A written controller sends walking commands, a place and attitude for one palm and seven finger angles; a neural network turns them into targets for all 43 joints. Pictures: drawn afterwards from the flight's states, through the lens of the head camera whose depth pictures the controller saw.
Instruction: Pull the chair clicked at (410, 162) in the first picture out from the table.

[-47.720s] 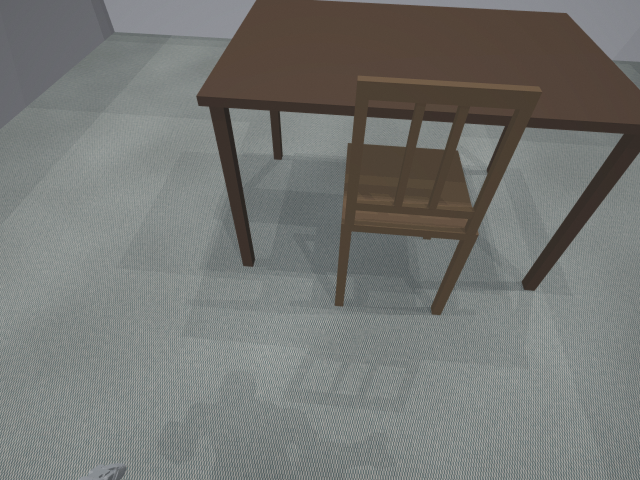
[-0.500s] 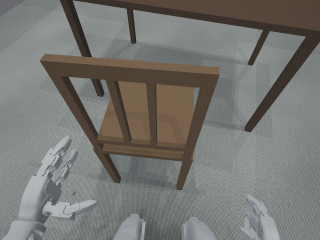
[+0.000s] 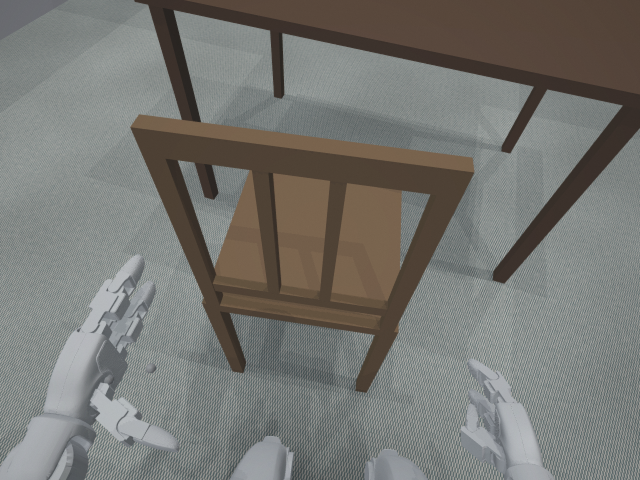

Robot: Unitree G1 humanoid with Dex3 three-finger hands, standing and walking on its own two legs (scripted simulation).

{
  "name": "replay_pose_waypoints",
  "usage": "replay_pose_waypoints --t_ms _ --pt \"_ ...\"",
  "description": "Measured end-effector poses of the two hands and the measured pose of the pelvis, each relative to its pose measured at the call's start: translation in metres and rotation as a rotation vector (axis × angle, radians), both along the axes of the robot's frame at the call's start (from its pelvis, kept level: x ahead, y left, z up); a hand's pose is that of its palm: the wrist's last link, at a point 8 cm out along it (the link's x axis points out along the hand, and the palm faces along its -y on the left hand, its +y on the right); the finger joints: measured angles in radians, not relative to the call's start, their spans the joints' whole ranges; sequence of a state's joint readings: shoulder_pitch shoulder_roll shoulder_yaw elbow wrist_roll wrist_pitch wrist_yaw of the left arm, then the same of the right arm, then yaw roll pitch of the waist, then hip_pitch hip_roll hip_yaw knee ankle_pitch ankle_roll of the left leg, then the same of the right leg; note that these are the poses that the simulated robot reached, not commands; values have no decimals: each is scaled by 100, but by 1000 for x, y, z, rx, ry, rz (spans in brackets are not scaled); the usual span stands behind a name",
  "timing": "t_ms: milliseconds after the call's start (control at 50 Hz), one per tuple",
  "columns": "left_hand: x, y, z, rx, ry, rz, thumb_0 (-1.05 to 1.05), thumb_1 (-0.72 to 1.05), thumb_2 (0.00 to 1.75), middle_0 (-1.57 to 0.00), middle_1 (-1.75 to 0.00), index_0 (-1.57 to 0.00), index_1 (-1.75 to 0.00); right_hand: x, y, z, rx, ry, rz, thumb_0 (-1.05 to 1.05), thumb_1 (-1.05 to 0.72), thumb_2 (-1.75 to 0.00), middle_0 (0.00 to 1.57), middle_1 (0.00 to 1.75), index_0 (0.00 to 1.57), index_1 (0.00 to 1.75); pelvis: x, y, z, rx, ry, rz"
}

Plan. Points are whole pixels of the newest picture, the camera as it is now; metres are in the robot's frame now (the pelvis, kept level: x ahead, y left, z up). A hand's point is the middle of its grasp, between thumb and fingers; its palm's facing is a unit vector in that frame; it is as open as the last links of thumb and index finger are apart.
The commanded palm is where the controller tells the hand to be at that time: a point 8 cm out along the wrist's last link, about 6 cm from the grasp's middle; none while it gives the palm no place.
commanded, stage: raise the hand toward the chair's back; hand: left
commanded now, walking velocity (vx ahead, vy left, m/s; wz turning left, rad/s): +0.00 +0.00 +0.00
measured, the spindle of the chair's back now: (269, 239) +0.44 +0.11 -0.01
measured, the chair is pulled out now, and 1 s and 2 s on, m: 0.40 0.40 0.40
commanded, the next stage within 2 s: aim the fingers beside a spindle in 0.66 s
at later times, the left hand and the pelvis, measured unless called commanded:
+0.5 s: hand (150, 344) +0.25 +0.21 +0.05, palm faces -0.08 -1.00 -0.04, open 16.9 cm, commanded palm +0.23 +0.26 +0.05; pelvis +0.01 +0.01 +0.01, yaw -1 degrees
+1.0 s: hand (177, 344) +0.26 +0.18 +0.04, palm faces -0.11 -0.99 -0.03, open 17.0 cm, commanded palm +0.24 +0.24 +0.05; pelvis +0.01 +0.00 +0.00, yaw +0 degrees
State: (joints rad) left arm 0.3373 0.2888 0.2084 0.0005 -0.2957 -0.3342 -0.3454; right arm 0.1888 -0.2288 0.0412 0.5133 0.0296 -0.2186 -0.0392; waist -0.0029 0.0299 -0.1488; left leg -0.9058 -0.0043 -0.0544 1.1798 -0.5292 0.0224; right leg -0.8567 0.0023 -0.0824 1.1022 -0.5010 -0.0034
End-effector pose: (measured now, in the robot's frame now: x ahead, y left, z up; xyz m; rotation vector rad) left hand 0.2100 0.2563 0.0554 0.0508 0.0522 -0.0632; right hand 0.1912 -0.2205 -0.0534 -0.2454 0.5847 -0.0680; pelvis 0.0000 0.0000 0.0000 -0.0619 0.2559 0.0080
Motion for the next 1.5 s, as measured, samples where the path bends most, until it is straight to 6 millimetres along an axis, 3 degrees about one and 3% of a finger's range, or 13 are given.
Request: replay_pose_waypoints --t_ms 360,780,1240,1500 --pt "25 11 2 -5 14 -22 -1 -50 30 -6 -8 -6 -8 -28 -17 -2 -46 95 -63 1 -90 -90 20 30 20 30 7 8 6 -4 9 -9" --pt "24 4 0 -4 16 -18 -1 -50 30 -6 -8 -6 -8 -10 -13 -2 -20 64 -31 1 -90 -90 20 30 20 30 9 2 5 -2 15 -6" --pt "42 -30 -16 -15 17 -42 -1 -50 30 -6 -8 -6 -8 -22 -28 -19 -20 112 -61 1 -90 -90 20 30 20 30 9 -6 -4 13 49 -17" --pt "46 -47 -26 -30 7 -59 -1 -50 30 -6 -8 -6 -8 -17 -29 -27 -23 117 -53 1 -90 -90 20 30 20 30 8 -7 -12 15 70 -17"
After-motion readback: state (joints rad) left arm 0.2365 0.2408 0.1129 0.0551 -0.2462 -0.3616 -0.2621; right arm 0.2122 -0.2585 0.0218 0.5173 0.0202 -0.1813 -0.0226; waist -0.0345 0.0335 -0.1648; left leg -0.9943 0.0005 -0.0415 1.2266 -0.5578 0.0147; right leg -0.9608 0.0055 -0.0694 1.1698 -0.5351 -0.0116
